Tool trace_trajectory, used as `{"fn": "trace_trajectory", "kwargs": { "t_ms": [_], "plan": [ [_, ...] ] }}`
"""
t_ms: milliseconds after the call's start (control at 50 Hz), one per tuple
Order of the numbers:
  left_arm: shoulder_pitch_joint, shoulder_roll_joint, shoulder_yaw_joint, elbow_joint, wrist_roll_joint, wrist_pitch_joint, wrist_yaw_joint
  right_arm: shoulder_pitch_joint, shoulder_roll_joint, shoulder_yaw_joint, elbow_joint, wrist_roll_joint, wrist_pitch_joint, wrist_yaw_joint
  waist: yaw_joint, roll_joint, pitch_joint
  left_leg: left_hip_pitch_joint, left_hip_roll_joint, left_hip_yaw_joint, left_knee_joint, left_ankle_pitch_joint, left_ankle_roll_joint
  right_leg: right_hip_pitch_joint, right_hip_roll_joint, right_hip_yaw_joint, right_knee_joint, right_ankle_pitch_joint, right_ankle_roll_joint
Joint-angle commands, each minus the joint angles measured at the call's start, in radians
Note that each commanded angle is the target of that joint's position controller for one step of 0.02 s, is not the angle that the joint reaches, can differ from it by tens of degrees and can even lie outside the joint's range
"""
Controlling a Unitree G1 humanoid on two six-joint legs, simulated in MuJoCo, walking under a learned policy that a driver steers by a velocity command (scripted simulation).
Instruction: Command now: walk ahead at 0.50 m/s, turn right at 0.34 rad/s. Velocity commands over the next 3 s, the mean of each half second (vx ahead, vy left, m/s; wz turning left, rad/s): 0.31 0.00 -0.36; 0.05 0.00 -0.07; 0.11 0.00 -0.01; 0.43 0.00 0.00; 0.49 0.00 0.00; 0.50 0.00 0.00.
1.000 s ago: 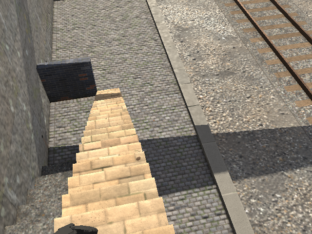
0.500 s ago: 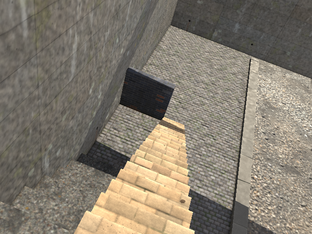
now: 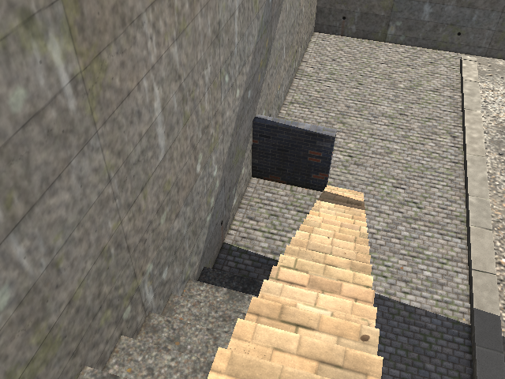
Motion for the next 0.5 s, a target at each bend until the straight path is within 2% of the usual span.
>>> {"fn": "trace_trajectory", "kwargs": {
  "t_ms": [20, 40, 60, 80, 100, 120, 140, 160, 180, 200, 220, 240, 260, 280, 300, 320, 340, 360, 380, 400, 420, 440, 460, 480, 500],
  "plan": [
    [0.340, 0.243, 0.063, 0.077, -0.043, -0.002, -0.055, -0.040, -0.135, -0.016, -0.126, 0.077, -0.055, 0.000, 0.038, -0.206, 0.006, -0.886, -0.027, -0.076, 0.448, -0.135, 0.045, 0.609, -0.401, 1.017, -0.529, 0.568, -0.050],
    [0.257, 0.238, 0.064, 0.076, 0.008, -0.017, -0.027, -0.153, -0.145, -0.024, -0.147, 0.081, -0.024, 0.024, 0.003, -0.046, 0.147, -0.888, 0.055, -0.071, 0.313, 0.031, 0.056, 0.457, -0.440, 0.972, -0.628, 0.328, -0.064],
    [0.180, 0.197, 0.054, 0.062, 0.042, -0.022, 0.010, -0.208, -0.160, -0.028, -0.133, 0.052, -0.003, 0.031, -0.022, 0.062, 0.230, -0.776, 0.129, -0.055, 0.185, 0.167, 0.052, 0.295, -0.419, 0.915, -0.661, 0.266, -0.078],
    [0.115, 0.127, 0.018, 0.083, 0.096, -0.010, 0.050, -0.150, -0.148, -0.027, -0.090, 0.016, 0.013, 0.015, -0.075, 0.033, 0.239, -0.592, 0.203, -0.042, 0.062, 0.284, 0.040, 0.160, -0.344, 0.746, -0.590, 0.301, -0.093],
    [0.091, 0.061, -0.003, 0.063, 0.122, -0.009, 0.074, -0.110, -0.134, -0.028, -0.060, 0.003, 0.025, 0.009, -0.073, -0.011, 0.215, -0.406, 0.187, 0.008, 0.075, 0.310, 0.003, 0.033, -0.277, 0.628, -0.524, 0.445, -0.131],
    [0.102, -0.067, -0.040, 0.061, 0.104, -0.031, 0.075, -0.088, -0.159, -0.036, -0.026, 0.014, 0.020, 0.017, -0.081, 0.029, 0.214, -0.335, 0.168, 0.028, -0.078, 0.524, -0.015, -0.022, -0.143, 0.444, -0.434, 0.406, -0.150],
    [0.140, -0.068, -0.045, 0.049, 0.082, -0.045, 0.077, -0.141, -0.132, -0.034, -0.019, 0.010, 0.011, 0.013, -0.052, -0.035, 0.174, -0.299, 0.122, 0.088, -0.119, 0.654, -0.028, 0.026, -0.119, 0.428, -0.405, 0.469, -0.185],
    [0.089, -0.084, -0.057, 0.013, 0.059, -0.060, 0.092, -0.240, -0.154, -0.039, -0.049, -0.024, 0.003, 0.019, -0.038, 0.040, 0.174, -0.168, 0.112, 0.116, -0.371, 0.889, -0.030, -0.066, -0.053, 0.314, -0.359, 0.427, -0.172],
    [0.089, -0.058, -0.057, 0.004, 0.052, -0.061, 0.093, -0.295, -0.096, -0.035, -0.067, -0.056, -0.011, 0.022, -0.003, -0.010, 0.094, 0.030, 0.057, 0.137, -0.453, 1.057, -0.015, -0.091, -0.045, 0.305, -0.347, 0.426, -0.154],
    [0.056, -0.021, -0.051, -0.004, 0.043, -0.058, 0.101, -0.306, -0.074, -0.036, -0.075, -0.061, -0.004, 0.018, -0.002, -0.052, 0.066, 0.137, 0.044, 0.140, -0.482, 1.136, -0.007, -0.149, -0.030, 0.276, -0.331, 0.412, -0.138],
    [0.012, -0.001, -0.051, -0.024, 0.049, -0.047, 0.111, -0.289, -0.102, -0.050, -0.066, -0.054, 0.007, 0.010, 0.000, -0.080, 0.046, 0.197, 0.047, 0.118, -0.473, 1.171, 0.002, -0.163, -0.036, 0.276, -0.281, 0.415, -0.127],
    [-0.036, 0.022, -0.042, -0.046, 0.062, -0.035, 0.116, -0.269, -0.108, -0.059, -0.052, -0.040, 0.027, 0.001, 0.004, -0.128, 0.017, 0.249, 0.037, 0.121, -0.468, 1.151, -0.002, -0.173, -0.013, 0.260, -0.250, 0.405, -0.123],
    [-0.031, 0.006, -0.042, -0.067, 0.059, -0.017, 0.121, -0.295, -0.106, -0.053, -0.049, -0.042, 0.042, -0.001, 0.059, -0.132, 0.053, 0.182, 0.041, 0.118, -0.464, 1.049, -0.003, -0.095, -0.023, 0.273, -0.192, 0.467, -0.115],
    [-0.009, -0.016, -0.050, -0.066, 0.056, -0.005, 0.131, -0.345, -0.087, -0.049, -0.046, -0.038, 0.043, 0.000, 0.099, -0.096, 0.099, 0.097, 0.050, 0.121, -0.473, 0.957, -0.010, -0.050, -0.019, 0.300, -0.144, 0.472, -0.123],
    [0.045, -0.027, -0.056, -0.053, 0.046, 0.006, 0.146, -0.355, -0.075, -0.036, -0.050, -0.041, 0.037, 0.009, 0.126, -0.057, 0.150, 0.027, 0.084, 0.103, -0.551, 0.872, -0.021, 0.018, -0.028, 0.324, -0.087, 0.538, -0.124],
    [0.084, -0.039, -0.060, -0.026, 0.058, 0.016, 0.166, -0.308, -0.069, -0.038, -0.014, -0.028, 0.025, 0.026, 0.122, -0.050, 0.136, 0.019, 0.128, 0.053, -0.616, 0.879, -0.017, 0.079, -0.029, 0.357, 0.007, 0.522, -0.132],
    [0.102, -0.030, -0.064, -0.006, 0.072, 0.023, 0.178, -0.210, -0.090, -0.047, 0.029, -0.019, 0.012, 0.042, 0.096, -0.083, 0.112, 0.040, 0.178, 0.000, -0.674, 0.884, -0.008, 0.146, -0.021, 0.375, 0.077, 0.521, -0.132],
    [0.091, -0.016, -0.064, 0.018, 0.081, 0.031, 0.188, -0.102, -0.084, -0.050, 0.068, 0.000, 0.001, 0.051, 0.038, -0.099, 0.089, 0.108, 0.203, -0.008, -0.694, 0.921, -0.004, 0.136, -0.010, 0.374, 0.156, 0.530, -0.135],
    [0.076, -0.005, -0.066, 0.020, 0.058, 0.024, 0.194, 0.006, -0.100, -0.058, 0.121, 0.007, -0.010, 0.053, 0.005, -0.067, 0.096, 0.195, 0.212, 0.013, -0.772, 0.946, -0.009, 0.095, 0.008, 0.366, 0.266, 0.574, -0.136],
    [0.157, -0.017, -0.081, 0.018, -0.010, -0.024, 0.196, -0.039, -0.092, -0.053, 0.113, -0.004, -0.034, 0.059, 0.059, 0.050, 0.240, 0.092, 0.247, -0.026, -1.216, 0.961, 0.001, 0.202, 0.051, 0.378, 0.283, 0.583, -0.140],
    [0.145, 0.035, -0.070, 0.096, 0.047, -0.009, 0.201, 0.177, -0.123, -0.081, 0.237, 0.002, -0.048, 0.074, 0.000, 0.012, 0.142, 0.509, 0.224, 0.042, -0.990, 1.102, -0.051, -0.043, 0.049, 0.381, 0.445, 0.648, -0.139],
    [0.173, 0.026, -0.053, 0.046, 0.018, -0.018, 0.198, 0.310, -0.159, -0.066, 0.277, 0.018, -0.070, 0.078, -0.008, 0.308, 0.125, 0.808, 0.337, -0.025, -0.793, 1.733, -0.009, -0.438, 0.165, 0.252, 0.845, 0.023, -0.062],
    [0.209, 0.025, -0.033, 0.044, 0.011, -0.014, 0.195, 0.321, -0.056, 0.002, 0.276, 0.031, -0.062, 0.091, -0.019, 0.427, 0.000, 1.084, 0.472, -0.071, -0.469, 2.102, 0.079, -0.773, 0.166, 0.154, 1.187, -0.489, 0.007],
    [0.088, 0.041, -0.030, 0.011, 0.011, -0.005, 0.178, 0.329, 0.012, 0.025, 0.252, 0.039, -0.056, 0.087, -0.081, 0.343, -0.065, 1.080, 0.471, -0.062, -0.425, 1.943, 0.119, -0.869, 0.058, 0.164, 1.118, -0.457, 0.003],
    [-0.010, 0.046, -0.031, -0.037, 0.017, 0.008, 0.154, 0.217, -0.031, 0.018, 0.219, 0.027, -0.053, 0.073, -0.049, 0.244, -0.119, 0.945, 0.485, -0.133, -0.452, 1.642, 0.160, -0.832, -0.043, 0.175, 1.034, -0.331, 0.002]
  ]
}}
